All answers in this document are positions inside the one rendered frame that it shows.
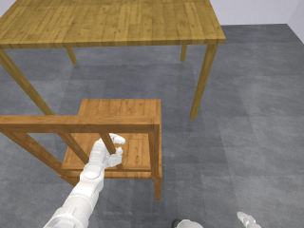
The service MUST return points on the right robot foot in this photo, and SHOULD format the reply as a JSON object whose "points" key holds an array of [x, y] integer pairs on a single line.
{"points": [[175, 223]]}

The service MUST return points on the chair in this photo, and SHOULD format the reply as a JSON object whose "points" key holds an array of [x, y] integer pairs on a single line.
{"points": [[138, 121]]}

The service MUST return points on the table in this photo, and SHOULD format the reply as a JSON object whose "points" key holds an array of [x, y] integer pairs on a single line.
{"points": [[109, 23]]}

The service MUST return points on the left robot forearm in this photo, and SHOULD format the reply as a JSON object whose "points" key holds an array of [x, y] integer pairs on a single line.
{"points": [[80, 203]]}

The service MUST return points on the robot right hand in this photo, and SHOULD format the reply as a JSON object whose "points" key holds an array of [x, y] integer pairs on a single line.
{"points": [[248, 221]]}

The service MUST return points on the robot left hand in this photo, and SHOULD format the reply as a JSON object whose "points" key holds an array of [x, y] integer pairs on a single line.
{"points": [[99, 152]]}

